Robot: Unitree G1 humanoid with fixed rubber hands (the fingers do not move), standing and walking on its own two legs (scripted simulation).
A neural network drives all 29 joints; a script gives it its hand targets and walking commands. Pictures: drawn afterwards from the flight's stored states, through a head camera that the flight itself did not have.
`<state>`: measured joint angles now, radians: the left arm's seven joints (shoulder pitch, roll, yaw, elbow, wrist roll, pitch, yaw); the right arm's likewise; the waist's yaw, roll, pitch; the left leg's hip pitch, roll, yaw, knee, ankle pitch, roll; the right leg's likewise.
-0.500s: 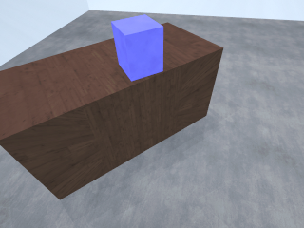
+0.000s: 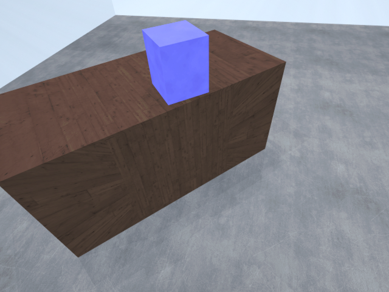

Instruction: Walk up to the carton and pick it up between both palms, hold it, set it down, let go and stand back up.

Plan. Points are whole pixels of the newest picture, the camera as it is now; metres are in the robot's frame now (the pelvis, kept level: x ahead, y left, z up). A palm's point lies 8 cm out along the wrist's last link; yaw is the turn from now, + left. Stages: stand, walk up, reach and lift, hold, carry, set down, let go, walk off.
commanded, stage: stand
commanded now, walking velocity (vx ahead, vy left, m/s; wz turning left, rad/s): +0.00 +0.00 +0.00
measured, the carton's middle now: (176, 62) +1.03 +0.11 +0.01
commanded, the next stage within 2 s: walk up in 0.58 s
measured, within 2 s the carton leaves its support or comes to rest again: neither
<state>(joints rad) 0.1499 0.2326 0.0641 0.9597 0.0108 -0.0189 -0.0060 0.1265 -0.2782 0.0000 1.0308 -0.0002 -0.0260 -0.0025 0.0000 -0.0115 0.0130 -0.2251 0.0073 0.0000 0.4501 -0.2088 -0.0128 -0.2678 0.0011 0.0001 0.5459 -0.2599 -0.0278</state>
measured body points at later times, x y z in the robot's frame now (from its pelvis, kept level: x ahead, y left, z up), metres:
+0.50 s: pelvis +0.00 +0.00 +0.00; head +0.01 -0.01 +0.45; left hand +0.11 +0.26 -0.13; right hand +0.10 -0.27 -0.14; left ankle +0.02 +0.15 -0.74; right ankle +0.02 -0.09 -0.74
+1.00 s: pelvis +0.02 +0.02 -0.01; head +0.01 +0.04 +0.44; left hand +0.09 +0.30 -0.14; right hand +0.08 -0.28 -0.12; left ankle +0.02 +0.13 -0.71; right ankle +0.02 -0.09 -0.74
